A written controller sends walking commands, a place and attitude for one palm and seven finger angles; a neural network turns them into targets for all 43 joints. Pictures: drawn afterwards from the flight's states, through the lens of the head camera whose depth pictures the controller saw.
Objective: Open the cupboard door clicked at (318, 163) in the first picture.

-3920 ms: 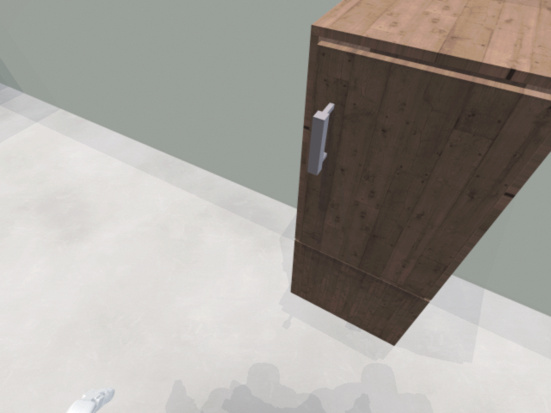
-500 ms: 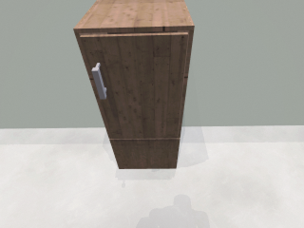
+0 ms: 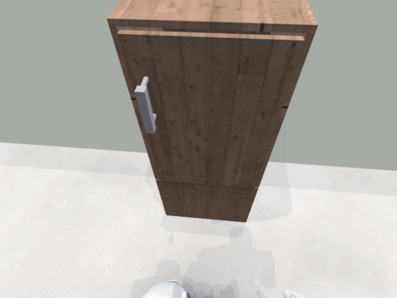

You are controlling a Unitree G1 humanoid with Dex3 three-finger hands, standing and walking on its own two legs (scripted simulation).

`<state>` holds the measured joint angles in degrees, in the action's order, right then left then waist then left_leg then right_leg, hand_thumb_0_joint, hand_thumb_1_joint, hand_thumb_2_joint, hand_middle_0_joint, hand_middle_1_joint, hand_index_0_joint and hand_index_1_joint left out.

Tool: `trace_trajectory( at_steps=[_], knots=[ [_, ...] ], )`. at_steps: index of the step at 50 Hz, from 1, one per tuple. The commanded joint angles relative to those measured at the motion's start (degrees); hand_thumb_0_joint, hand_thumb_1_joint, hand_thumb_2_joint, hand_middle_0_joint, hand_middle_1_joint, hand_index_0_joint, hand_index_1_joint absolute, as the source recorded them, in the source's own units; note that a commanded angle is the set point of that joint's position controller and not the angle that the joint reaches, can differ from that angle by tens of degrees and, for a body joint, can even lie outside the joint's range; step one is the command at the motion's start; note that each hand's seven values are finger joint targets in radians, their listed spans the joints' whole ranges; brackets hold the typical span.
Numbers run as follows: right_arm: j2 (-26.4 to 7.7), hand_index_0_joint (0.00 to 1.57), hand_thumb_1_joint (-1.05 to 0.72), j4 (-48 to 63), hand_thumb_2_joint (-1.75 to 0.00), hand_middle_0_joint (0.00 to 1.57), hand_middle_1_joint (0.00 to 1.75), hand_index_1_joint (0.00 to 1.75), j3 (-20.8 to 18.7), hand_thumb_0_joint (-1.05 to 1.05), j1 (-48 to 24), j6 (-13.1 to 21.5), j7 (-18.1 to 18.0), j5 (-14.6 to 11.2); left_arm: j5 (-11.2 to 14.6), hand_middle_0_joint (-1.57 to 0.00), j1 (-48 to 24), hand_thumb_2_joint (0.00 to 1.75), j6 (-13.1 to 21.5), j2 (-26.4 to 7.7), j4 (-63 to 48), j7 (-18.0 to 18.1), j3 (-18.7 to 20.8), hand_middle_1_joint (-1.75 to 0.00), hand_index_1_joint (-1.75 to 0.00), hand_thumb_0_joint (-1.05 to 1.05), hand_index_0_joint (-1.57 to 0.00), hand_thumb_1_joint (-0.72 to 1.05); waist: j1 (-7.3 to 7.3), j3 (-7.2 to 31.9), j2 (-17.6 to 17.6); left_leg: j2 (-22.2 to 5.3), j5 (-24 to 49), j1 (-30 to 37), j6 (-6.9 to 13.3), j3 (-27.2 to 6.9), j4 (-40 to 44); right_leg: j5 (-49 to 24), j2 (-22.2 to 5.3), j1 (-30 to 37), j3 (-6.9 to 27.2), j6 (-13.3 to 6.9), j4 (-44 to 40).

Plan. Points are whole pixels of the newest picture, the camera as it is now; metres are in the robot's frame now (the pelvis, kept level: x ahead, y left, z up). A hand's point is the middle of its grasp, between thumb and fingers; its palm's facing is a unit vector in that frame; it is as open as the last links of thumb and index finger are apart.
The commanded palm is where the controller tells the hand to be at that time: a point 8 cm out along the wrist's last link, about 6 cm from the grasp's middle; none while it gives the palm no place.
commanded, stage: come to a stop and stand still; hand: left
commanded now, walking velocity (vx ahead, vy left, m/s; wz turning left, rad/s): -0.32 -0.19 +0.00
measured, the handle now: (148, 105) +0.52 +0.20 +0.06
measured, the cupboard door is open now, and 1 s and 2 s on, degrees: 0 0 0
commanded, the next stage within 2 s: look again from close up in 2.00 s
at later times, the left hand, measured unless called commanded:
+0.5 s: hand out of the picture +0.10 +0.20 -0.16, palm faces -0.05 -0.97 -0.24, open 7.3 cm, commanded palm none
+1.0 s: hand out of the picture -0.05 +0.12 -0.15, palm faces +0.03 -0.97 -0.25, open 7.3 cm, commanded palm none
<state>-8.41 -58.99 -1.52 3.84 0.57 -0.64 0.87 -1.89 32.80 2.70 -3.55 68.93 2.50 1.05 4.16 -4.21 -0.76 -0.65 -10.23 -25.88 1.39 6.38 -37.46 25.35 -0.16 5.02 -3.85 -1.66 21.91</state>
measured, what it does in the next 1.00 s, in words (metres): steps on the spot: left foot, then right foot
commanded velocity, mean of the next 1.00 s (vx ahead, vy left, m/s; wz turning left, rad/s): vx -0.06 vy -0.06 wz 0.00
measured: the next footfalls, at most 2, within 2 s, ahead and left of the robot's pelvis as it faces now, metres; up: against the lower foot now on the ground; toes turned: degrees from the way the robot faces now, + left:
left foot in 0.02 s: +0.13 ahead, +0.10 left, +0.00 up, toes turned +5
right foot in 0.56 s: -0.02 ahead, -0.14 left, +0.00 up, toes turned -3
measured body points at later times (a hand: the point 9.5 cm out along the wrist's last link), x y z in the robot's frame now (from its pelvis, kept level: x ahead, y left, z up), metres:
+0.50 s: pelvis -0.01 -0.01 +0.00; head +0.00 +0.01 +0.45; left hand +0.11 +0.25 -0.14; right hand +0.04 -0.27 -0.13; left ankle +0.09 +0.10 -0.73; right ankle -0.05 -0.16 -0.70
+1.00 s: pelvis -0.05 -0.06 +0.01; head -0.05 -0.10 +0.46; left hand -0.05 +0.17 -0.13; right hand -0.07 -0.25 -0.17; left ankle -0.01 +0.08 -0.73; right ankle -0.06 -0.13 -0.73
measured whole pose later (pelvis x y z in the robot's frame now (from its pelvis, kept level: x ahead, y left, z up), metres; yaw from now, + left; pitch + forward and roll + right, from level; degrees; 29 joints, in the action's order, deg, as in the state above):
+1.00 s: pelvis -0.05 -0.06 +0.01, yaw +0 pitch -2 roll +1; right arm -8.1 -60.9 0.3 19.6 -0.4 -1.2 1.0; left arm -0.5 18.2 0.4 -6.6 61.2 1.4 -0.3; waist -0.5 -0.9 -4.7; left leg -1.7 -11.3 -14.0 -1.0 2.9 -27.0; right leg 17.5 0.7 -11.5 -3.9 -3.3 30.4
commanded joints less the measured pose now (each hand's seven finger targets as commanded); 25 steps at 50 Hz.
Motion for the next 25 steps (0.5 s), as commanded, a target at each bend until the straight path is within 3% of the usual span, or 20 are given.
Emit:
trace_trajectory(
  at_steps=[1, 2, 3, 4, 5, 6, 8, 9, 11, 14, 17, 19, 20, 21, 22, 23, 24, 25],
  knots=[
    [-9.8, 0.2, -0.9, -2.2, -0.9, 0.2, 0.3, 0.3, -1.8, 0.0, 20.8, 1.3, -2.0, 0.2, 2.0, -0.2, 2.6, 0.9, -0.1, -6.4, -3.4, 1.2, 0.3, -0.3, -0.3, 0.0, -0.2, 0.9, -9.26, 13.6, 1.1, -16.7, 57.5, 37.8, 9.2, -16.1, 4.5, -22.6, -1.5, -25.0, -0.9, 2.5, 32.2],
    [-11.3, 0.2, -0.9, -2.2, -0.9, 0.2, 0.3, 0.3, -2.0, 0.0, 21.7, 0.8, -2.6, -1.1, 2.3, -0.2, 4.9, 0.9, -0.7, -4.9, -4.2, 1.4, 0.4, -0.3, -0.3, 0.0, -0.2, 0.9, -7.73, 16.4, -3.5, -24.5, 72.1, 31.3, 14.8, -21.4, 10.4, 11.5, 1.5, -21.6, 3.6, 2.5, 44.7],
    [-11.1, 0.2, -0.9, -1.2, -0.9, 0.2, 0.3, 0.3, -1.6, 0.0, 18.4, 0.6, -2.9, -1.4, 1.7, -0.2, 3.3, 0.9, -1.7, -6.0, -5.6, 1.5, 1.0, -0.3, -0.3, 0.0, -0.2, 0.9, -6.52, 11.5, -1.2, -24.4, 68.5, 25.5, 15.0, -18.4, 13.0, 11.8, 0.0, -22.0, 7.4, 1.8, 48.9],
    [-10.7, 0.2, -0.9, -0.1, -0.9, 0.2, 0.3, 0.3, -1.3, 0.0, 13.9, 0.6, -3.5, -1.4, 1.6, -0.2, 1.2, 0.9, -2.9, -5.9, -6.8, 1.7, 1.4, -0.3, -0.3, 0.0, -0.2, 0.9, -4.82, 6.2, -3.0, -25.5, 59.3, 16.6, 14.6, -20.2, 15.5, 9.2, -1.4, -23.4, 8.8, 2.6, 49.7],
    [-8.9, 0.2, -0.9, 0.5, -0.9, 0.2, 0.3, 0.3, -1.0, 0.0, 11.4, 0.4, -3.7, -0.9, 1.0, -0.2, -0.7, 0.9, -3.8, -6.6, -7.3, 1.7, 2.0, -0.3, -0.3, 0.0, -0.2, 0.9, -4.28, 3.1, -2.1, -24.0, 49.8, 11.4, 12.9, -19.5, 17.8, 6.7, -2.0, -24.1, 9.3, 3.3, 49.5],
    [-7.8, 0.2, -0.9, 0.9, -0.9, 0.2, 0.3, 0.3, -0.9, 0.0, 10.1, 0.3, -3.6, -0.5, 0.6, -0.2, -3.2, 0.9, -4.5, -7.2, -8.4, 1.2, 2.6, -0.3, -0.3, 0.0, -0.2, 0.9, -3.87, 0.9, -2.0, -22.1, 46.4, 8.6, 11.4, -17.9, 19.0, 5.6, -2.5, -25.2, 8.7, 3.7, 49.0],
    [-7.9, 0.2, -0.9, 1.4, -0.9, 0.2, 0.3, 0.3, -1.2, 0.0, 8.8, 0.1, -3.8, -0.2, 0.5, -0.2, -4.4, 0.9, -5.8, -7.6, -9.8, 0.4, 3.4, -0.3, -0.3, 0.0, -0.2, 0.9, -3.11, 3.7, -2.0, -19.7, 45.9, 11.3, 9.9, -13.2, 17.6, 1.4, -1.5, -28.1, 8.3, 4.3, 49.9],
    [-7.6, 0.2, -0.9, 1.8, -0.9, 0.2, 0.3, 0.3, -1.9, 0.0, 9.0, 0.2, -3.8, 0.0, 0.4, -0.2, -5.1, 0.9, -6.1, -8.0, -10.5, 0.2, 3.8, -0.3, -0.3, 0.0, -0.2, 0.9, -3.06, 5.6, -1.1, -19.5, 45.7, 11.9, 9.8, -12.8, 16.8, 0.3, -1.2, -28.3, 8.1, 4.4, 50.1],
    [-8.6, 0.2, -0.9, 2.9, -0.9, 0.2, 0.3, 0.3, -2.2, 0.0, 7.8, 0.2, -3.7, 0.0, 0.3, -0.2, -6.4, 0.9, -6.8, -9.0, -12.2, -0.3, 4.4, -0.3, -0.3, 0.0, -0.2, 0.9, -2.79, 9.4, -4.0, -18.9, 41.8, 13.0, 9.3, -11.2, 16.7, -2.8, -0.6, -29.6, 8.7, 5.0, 51.8],
    [-8.9, 0.2, -0.9, 3.9, -0.9, 0.2, 0.3, 0.3, -2.5, 0.0, 6.9, 0.1, -3.3, 0.2, 0.2, -0.2, -9.6, 0.9, -7.1, -10.2, -14.1, -1.0, 4.7, -0.3, -0.3, 0.0, -0.2, 0.9, -2.9, 10.7, -8.3, -16.6, 33.1, 13.5, 8.6, -10.2, 16.8, -4.8, -0.3, -31.1, 8.0, 5.4, 50.8],
    [-9.7, 0.2, -0.9, 4.9, -0.9, 0.2, 0.3, 0.3, -3.0, 0.0, 6.1, -0.4, -2.6, 0.6, 0.2, -0.2, -13.6, 0.9, -7.4, -10.9, -15.6, -1.4, 4.6, -0.3, -0.3, 0.0, -0.2, 0.9, -3.75, 8.8, -12.4, -14.9, 14.5, 10.9, 8.1, -10.5, 19.9, -4.9, -0.7, -29.8, 6.2, 5.4, 44.8],
    [-10.4, 0.2, -0.9, 5.0, -0.9, 0.2, 0.3, 0.3, -3.3, 0.0, 7.4, -0.8, -2.1, 0.9, 0.1, -0.2, -16.6, 0.9, -7.2, -11.2, -16.7, -1.7, 4.2, -0.3, -0.3, 0.0, -0.2, 0.9, -4.87, 6.3, -12.9, -14.5, 3.1, 9.2, 7.8, -12.7, 22.1, -2.5, -0.9, -28.4, 4.1, 5.1, 37.9],
    [-17.5, 0.2, -0.9, 4.7, -0.9, 0.2, 0.3, 0.3, -4.8, 0.0, 4.6, 0.3, -0.9, -0.1, 0.6, -0.2, -16.0, 0.9, -6.0, -15.0, -15.8, -1.5, 3.1, -0.3, -0.3, 0.0, -0.2, 0.9, -3.2, 13.9, -10.9, -13.6, 4.9, 12.7, 3.4, -6.5, 14.5, -1.1, -4.5, -26.8, 2.9, 2.6, 27.9],
    [-13.4, 0.2, -0.9, 6.9, -0.9, 0.2, 0.3, 0.3, -3.7, 0.0, 7.4, -1.1, 0.4, 0.8, 0.3, -0.2, -16.4, 0.9, -6.1, -14.0, -18.9, -1.4, 1.9, -0.3, -0.3, 0.0, -0.2, 0.9, -4.34, 13.4, -16.4, -10.1, -9.7, 9.1, 1.5, -6.8, 15.6, 1.8, 0.3, -23.1, -2.3, 1.5, 24.8],
    [-14.3, 0.2, -0.9, 7.4, -0.9, 0.2, 0.3, 0.3, -4.3, 0.0, 8.2, -1.4, 0.8, 1.5, 0.5, -0.2, -15.0, 0.9, -5.9, -14.0, -18.7, -1.7, 2.3, -0.3, -0.3, 0.0, -0.2, 0.9, -4.73, 12.7, -23.9, -9.1, -10.3, 13.2, 1.3, -9.8, 18.1, 3.7, 2.4, -27.2, -3.5, 1.3, 22.6],
    [-13.6, 0.2, -0.9, 6.7, -0.9, 0.2, 0.3, 0.3, -4.4, 0.0, 11.8, -1.7, 0.7, 1.3, 0.4, -0.2, -15.7, 0.9, -5.6, -14.4, -17.7, -1.6, 2.1, -0.3, -0.3, 0.0, -0.2, 0.9, -6.91, 11.0, -22.8, -10.5, -12.9, 10.4, 2.7, -13.2, 19.7, 4.1, 2.2, -25.7, -2.6, 1.1, 21.9],
    [-12.5, 0.2, -0.9, 6.4, -0.9, 0.2, 0.3, 0.3, -4.1, 0.0, 16.0, -1.8, 0.6, 1.7, 0.1, -0.2, -16.8, 0.9, -5.0, -13.7, -18.1, -1.9, 1.7, -0.3, -0.3, 0.0, -0.2, 0.9, -7.6, 9.3, -17.2, -9.3, -7.2, 10.3, 2.9, -12.7, 18.5, 3.2, 2.5, -24.1, -2.1, 0.7, 18.3],
    [-12.9, 0.2, -0.9, 6.7, -0.9, 0.2, 0.3, 0.3, -4.2, 0.0, 15.9, -1.8, 0.5, 1.5, 0.3, -0.2, -15.5, 0.9, -4.7, -13.3, -17.6, -1.9, 1.9, -0.3, -0.3, 0.0, -0.2, 0.9, -6.46, 8.0, -13.5, -9.6, -7.4, 8.2, 3.0, -13.0, 17.4, 1.2, 2.2, -22.7, -1.5, 0.1, 14.4]
  ],
)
